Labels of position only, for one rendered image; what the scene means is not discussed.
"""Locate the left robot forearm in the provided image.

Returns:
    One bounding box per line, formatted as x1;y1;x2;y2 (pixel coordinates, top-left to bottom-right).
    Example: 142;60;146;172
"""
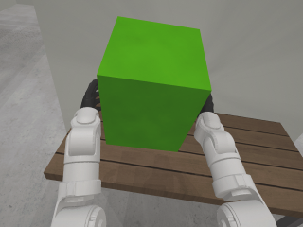
50;107;101;227

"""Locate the robot left hand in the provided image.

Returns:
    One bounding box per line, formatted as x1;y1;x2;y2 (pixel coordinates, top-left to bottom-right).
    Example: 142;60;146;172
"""
80;79;101;112

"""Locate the right robot forearm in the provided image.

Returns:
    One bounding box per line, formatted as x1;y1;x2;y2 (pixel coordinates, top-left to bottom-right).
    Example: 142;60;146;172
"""
193;112;277;227

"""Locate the right robot upper arm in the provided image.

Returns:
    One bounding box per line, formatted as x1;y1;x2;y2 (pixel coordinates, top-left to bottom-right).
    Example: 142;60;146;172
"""
217;200;276;227

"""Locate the carton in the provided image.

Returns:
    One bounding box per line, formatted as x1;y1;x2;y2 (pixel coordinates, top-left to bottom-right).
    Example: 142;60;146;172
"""
97;16;212;152

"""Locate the left robot upper arm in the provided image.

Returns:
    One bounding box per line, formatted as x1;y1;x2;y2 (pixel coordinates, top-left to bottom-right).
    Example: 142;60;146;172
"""
51;205;106;227

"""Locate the table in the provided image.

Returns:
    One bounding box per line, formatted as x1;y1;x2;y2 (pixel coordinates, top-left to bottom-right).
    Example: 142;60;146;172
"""
44;96;303;227

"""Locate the robot right hand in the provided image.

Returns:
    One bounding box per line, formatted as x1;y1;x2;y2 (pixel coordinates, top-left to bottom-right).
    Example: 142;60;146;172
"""
197;93;214;118

